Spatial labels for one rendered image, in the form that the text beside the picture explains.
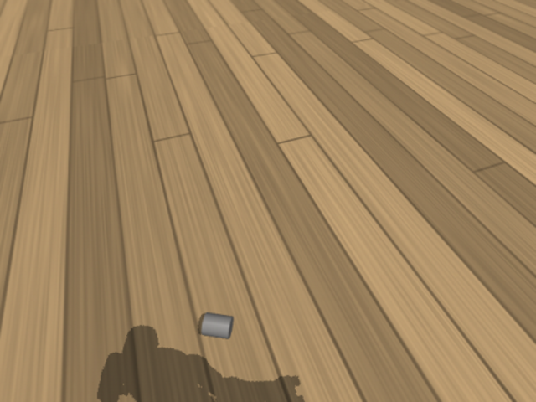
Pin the can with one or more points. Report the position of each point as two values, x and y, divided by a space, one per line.
217 325

